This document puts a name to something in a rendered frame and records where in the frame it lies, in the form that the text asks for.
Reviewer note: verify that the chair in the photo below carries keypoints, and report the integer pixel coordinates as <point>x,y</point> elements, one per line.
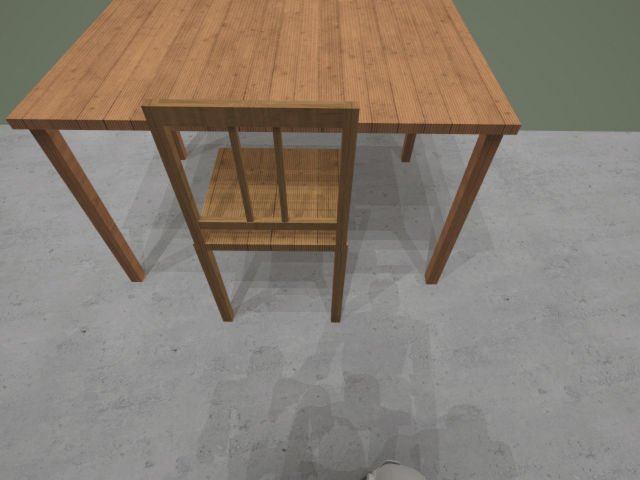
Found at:
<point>264,199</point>

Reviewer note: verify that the table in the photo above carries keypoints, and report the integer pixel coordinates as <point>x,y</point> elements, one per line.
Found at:
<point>413,66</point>

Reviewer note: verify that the robot right shin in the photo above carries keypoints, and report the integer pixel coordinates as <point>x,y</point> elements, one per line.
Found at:
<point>389,462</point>

